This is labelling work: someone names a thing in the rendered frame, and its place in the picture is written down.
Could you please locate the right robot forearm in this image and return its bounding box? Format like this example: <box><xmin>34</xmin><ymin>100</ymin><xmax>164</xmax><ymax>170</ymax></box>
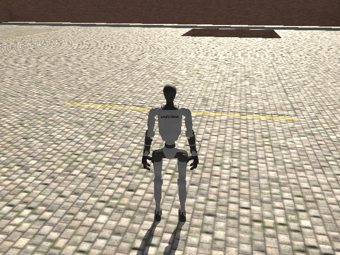
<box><xmin>188</xmin><ymin>129</ymin><xmax>198</xmax><ymax>156</ymax></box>

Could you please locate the humanoid robot head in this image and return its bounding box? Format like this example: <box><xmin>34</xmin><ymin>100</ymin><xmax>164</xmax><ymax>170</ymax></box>
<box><xmin>161</xmin><ymin>84</ymin><xmax>179</xmax><ymax>110</ymax></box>

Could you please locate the right robot hand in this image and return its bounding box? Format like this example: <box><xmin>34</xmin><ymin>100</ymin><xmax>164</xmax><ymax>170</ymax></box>
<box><xmin>186</xmin><ymin>155</ymin><xmax>199</xmax><ymax>170</ymax></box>

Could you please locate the left robot hand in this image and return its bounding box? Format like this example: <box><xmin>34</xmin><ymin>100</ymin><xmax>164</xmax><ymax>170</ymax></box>
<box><xmin>142</xmin><ymin>155</ymin><xmax>154</xmax><ymax>170</ymax></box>

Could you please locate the robot right upper arm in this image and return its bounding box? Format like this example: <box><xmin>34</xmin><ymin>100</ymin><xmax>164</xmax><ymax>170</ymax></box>
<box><xmin>181</xmin><ymin>107</ymin><xmax>193</xmax><ymax>137</ymax></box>

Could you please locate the robot right shin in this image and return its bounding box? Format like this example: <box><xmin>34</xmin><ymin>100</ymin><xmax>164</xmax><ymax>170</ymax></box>
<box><xmin>178</xmin><ymin>178</ymin><xmax>186</xmax><ymax>214</ymax></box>

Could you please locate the left robot forearm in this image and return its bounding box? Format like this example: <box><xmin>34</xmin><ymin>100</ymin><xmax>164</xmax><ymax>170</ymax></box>
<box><xmin>143</xmin><ymin>130</ymin><xmax>152</xmax><ymax>156</ymax></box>

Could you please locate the robot left upper arm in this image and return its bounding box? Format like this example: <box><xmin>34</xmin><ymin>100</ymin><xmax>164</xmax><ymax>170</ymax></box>
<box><xmin>147</xmin><ymin>107</ymin><xmax>159</xmax><ymax>137</ymax></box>

